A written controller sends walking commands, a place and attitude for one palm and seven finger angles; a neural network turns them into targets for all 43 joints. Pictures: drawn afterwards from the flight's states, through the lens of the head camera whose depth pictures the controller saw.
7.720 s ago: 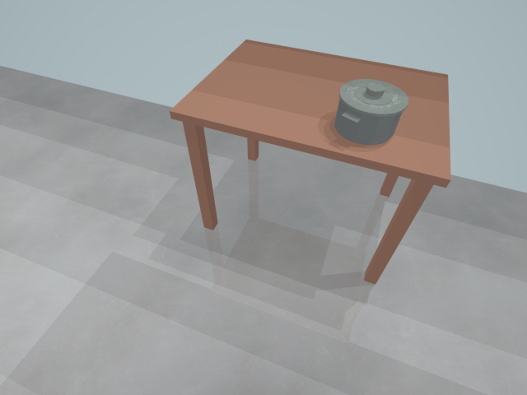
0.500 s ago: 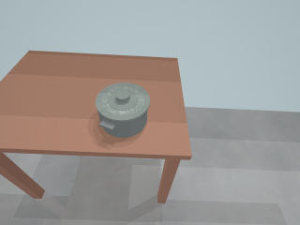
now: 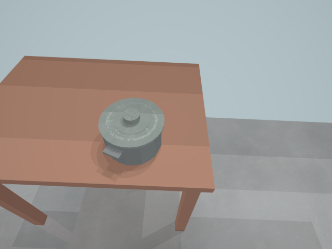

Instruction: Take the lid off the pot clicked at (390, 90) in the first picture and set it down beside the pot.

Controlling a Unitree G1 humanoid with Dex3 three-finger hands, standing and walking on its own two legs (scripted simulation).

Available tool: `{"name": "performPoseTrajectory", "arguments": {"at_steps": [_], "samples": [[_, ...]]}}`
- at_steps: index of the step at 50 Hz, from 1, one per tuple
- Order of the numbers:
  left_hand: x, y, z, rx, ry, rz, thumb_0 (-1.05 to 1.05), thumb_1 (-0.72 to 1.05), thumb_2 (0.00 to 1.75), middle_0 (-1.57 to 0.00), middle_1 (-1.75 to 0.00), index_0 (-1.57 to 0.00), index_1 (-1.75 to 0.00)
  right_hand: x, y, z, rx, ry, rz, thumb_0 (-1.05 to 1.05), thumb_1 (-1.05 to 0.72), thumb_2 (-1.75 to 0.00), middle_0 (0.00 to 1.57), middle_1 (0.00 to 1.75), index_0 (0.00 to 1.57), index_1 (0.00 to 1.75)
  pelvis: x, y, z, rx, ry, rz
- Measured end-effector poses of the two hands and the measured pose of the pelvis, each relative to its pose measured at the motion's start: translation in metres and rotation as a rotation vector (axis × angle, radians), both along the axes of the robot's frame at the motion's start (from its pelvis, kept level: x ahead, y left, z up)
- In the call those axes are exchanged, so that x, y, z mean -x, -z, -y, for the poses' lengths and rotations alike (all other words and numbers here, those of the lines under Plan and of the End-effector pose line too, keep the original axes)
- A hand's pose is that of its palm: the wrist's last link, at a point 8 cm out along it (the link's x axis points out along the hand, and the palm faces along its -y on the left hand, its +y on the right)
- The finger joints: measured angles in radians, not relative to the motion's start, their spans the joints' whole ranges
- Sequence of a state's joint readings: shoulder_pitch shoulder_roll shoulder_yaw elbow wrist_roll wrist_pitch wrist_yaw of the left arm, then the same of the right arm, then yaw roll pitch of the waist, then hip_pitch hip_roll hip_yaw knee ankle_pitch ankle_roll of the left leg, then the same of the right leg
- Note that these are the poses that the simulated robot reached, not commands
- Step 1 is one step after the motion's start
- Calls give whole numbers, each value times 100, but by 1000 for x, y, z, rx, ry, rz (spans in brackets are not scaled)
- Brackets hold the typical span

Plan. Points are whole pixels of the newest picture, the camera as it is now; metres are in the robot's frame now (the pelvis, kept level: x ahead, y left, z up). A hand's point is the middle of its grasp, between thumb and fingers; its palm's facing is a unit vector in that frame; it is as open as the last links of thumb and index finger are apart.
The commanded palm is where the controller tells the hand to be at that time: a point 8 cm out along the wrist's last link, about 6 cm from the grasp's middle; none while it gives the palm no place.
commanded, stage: come to a stop and stand still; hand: left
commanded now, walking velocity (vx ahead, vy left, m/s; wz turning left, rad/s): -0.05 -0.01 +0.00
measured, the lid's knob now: (131, 116) +0.46 +0.14 +0.03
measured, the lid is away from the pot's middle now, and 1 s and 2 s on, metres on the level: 0.00 0.00 0.00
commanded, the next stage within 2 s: look again from close up in 1.22 s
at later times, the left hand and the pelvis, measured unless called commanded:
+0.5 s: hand out of the picture +0.00 +0.20 -0.17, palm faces +0.01 -0.98 -0.22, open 7.4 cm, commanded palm none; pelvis -0.02 +0.02 +0.00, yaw -1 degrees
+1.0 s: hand out of the picture -0.02 +0.20 -0.17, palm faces +0.00 -0.99 -0.17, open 7.4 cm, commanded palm none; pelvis -0.01 +0.03 +0.01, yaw -1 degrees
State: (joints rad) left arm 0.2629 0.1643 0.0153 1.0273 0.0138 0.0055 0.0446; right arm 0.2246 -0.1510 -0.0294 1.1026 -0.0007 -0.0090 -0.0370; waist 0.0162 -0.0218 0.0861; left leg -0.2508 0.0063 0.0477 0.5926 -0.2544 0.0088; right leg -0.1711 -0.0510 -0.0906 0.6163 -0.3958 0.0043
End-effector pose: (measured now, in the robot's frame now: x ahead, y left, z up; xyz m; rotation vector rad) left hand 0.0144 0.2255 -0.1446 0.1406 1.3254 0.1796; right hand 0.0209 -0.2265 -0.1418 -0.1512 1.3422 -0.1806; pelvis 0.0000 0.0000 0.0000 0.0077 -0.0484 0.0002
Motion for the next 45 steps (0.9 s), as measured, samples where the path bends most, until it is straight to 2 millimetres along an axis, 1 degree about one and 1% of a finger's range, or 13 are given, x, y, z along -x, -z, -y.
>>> {"name": "performPoseTrajectory", "arguments": {"at_steps": [4,8,13,17,24,30,36,40,45], "samples": [[0,-4,-3,2,4,-13,0,91,90,-20,-30,-20,-30,-12,-9,0,7,-13,28,1,-93,-90,20,30,20,30,-1,-6,-2,1,7,-14],[4,-8,-5,5,10,-13,0,91,90,-20,-30,-20,-30,-21,-15,-1,7,-31,53,0,-93,-90,20,30,20,30,2,-10,-3,5,9,-23],[14,-11,-6,8,17,-25,0,91,90,-20,-30,-20,-30,-23,-18,-2,2,-35,74,0,-93,-90,20,30,20,30,4,-12,-4,7,12,-21],[21,-10,-10,-8,35,-28,0,90,90,-20,-30,-20,-30,-22,-15,-3,5,-33,109,0,-92,-90,20,30,20,30,11,-9,-9,22,20,-21],[24,-5,-23,-14,41,10,0,90,90,-20,-30,-20,-30,-9,-13,-12,3,-32,126,0,-92,-90,20,30,20,30,20,-4,-17,24,11,-9],[24,-4,-32,-6,50,14,0,90,90,-20,-30,-20,-30,14,-14,-18,9,-35,73,0,-93,-90,20,30,20,30,25,-4,-25,26,10,-28],[31,-5,-36,2,48,-15,0,91,90,-20,-30,-20,-30,33,-15,-26,1,-26,8,0,-92,-90,20,30,20,30,23,-7,-29,24,10,-44],[37,-6,-34,10,44,-40,0,91,90,-20,-30,-20,-30,38,-16,-29,-6,-19,-13,0,-92,-90,20,30,20,30,20,-8,-29,23,9,-45],[40,-5,-28,24,39,-61,0,91,90,-20,-30,-20,-30,36,-16,-31,-7,-14,-20,1,-93,-90,20,30,20,30,14,-9,-29,22,10,-42]]}}
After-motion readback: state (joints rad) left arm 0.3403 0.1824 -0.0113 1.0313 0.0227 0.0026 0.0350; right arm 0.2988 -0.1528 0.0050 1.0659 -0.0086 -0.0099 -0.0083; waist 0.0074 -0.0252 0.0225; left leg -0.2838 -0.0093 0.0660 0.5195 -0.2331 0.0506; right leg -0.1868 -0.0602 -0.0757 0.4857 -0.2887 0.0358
